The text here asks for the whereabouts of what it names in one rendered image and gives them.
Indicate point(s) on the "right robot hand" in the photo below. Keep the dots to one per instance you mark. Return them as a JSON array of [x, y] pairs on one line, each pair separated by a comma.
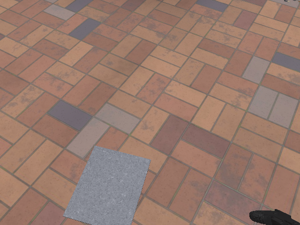
[[269, 217]]

